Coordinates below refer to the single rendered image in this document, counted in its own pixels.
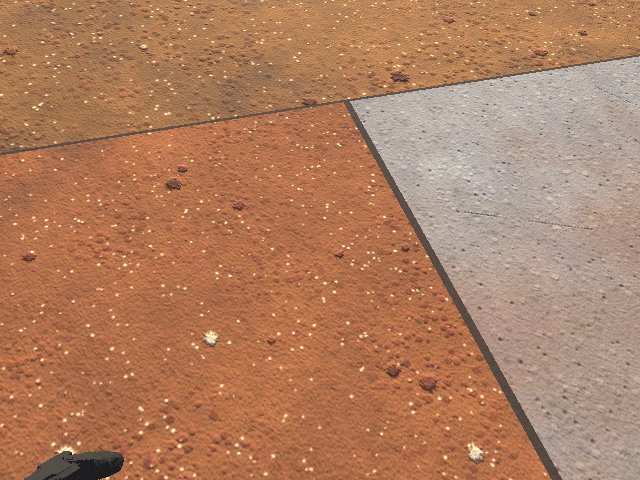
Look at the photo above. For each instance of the left robot hand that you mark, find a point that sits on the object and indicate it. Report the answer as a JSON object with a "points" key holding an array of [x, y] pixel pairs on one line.
{"points": [[84, 466]]}

